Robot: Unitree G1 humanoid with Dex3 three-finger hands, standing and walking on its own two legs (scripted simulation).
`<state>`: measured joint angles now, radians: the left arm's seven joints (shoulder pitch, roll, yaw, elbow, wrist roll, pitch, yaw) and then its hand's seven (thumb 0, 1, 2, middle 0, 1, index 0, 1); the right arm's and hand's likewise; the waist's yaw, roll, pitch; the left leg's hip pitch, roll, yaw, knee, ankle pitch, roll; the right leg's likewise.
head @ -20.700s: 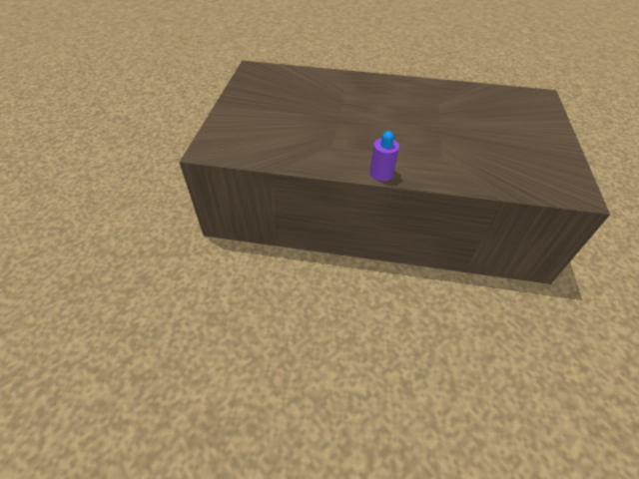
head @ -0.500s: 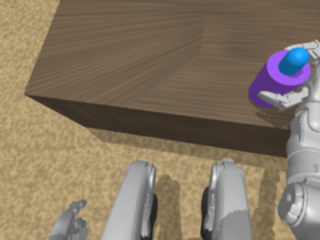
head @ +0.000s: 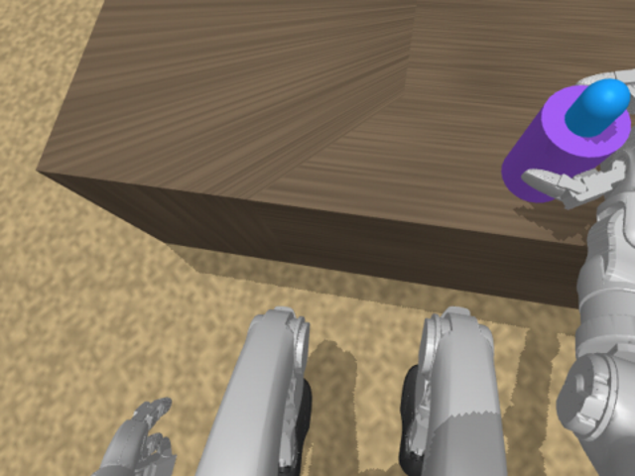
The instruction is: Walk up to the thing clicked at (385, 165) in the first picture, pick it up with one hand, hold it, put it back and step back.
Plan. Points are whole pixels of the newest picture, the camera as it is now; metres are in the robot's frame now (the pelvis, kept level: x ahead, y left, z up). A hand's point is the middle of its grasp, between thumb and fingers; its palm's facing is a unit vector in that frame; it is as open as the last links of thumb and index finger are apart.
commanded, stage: open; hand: right
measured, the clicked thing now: (567, 138) +0.48 -0.24 +0.02
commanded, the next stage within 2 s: withdraw in 0.38 s
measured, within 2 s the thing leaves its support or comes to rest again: neither
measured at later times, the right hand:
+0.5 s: hand (576, 139) +0.48 -0.25 +0.01, palm faces +0.22 +0.98 -0.02, open 14.6 cm
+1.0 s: hand out of the picture +0.48 -0.33 +0.13, palm faces +0.26 +0.96 -0.08, open 17.6 cm
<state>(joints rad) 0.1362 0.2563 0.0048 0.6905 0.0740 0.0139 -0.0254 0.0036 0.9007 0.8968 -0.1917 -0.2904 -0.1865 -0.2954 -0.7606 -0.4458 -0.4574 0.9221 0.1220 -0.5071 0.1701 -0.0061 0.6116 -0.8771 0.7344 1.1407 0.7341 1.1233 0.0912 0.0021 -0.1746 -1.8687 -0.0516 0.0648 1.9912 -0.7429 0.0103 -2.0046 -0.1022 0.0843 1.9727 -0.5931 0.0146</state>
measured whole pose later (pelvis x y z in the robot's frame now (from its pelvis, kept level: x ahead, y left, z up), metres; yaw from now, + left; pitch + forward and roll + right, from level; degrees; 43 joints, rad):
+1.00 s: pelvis +0.01 +0.00 +0.08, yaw +0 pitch +32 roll +6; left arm 0.20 0.27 -0.02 0.68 0.00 0.02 0.02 0.00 0.91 0.88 -0.19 -0.29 -0.19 -0.29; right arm -0.78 -0.67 -0.53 0.97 0.13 -0.31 0.29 -0.01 0.60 -0.08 0.06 0.09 0.07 0.08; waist 0.10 -0.02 -0.18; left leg -1.61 -0.06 0.07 1.72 -0.68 0.01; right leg -1.74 -0.11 0.08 1.74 -0.56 0.02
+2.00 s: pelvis +0.07 -0.02 +0.29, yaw -7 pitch +5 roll +1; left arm 0.18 0.18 -0.04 0.54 -0.04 0.00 0.14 0.01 0.90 0.89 -0.20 -0.30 -0.20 -0.30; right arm 0.38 -0.19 0.04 0.23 0.04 0.08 -0.15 -0.01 0.49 -0.09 0.07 0.06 0.07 0.06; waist -0.01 -0.02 -0.06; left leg -0.42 0.01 0.03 0.76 -0.44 -0.01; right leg -0.54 -0.04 0.00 0.80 -0.35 0.00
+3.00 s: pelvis +0.07 -0.03 +0.32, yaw -7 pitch -4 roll +0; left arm 0.15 0.30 0.02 1.06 0.04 0.02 0.01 0.01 0.90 0.90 -0.20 -0.30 -0.20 -0.31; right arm 0.22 -0.32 0.01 1.03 -0.03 0.01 -0.04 0.00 0.51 -0.07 0.06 0.06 0.06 0.05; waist 0.00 0.00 0.04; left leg -0.08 0.06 0.01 0.41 -0.27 -0.05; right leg -0.17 0.02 -0.04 0.40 -0.16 -0.02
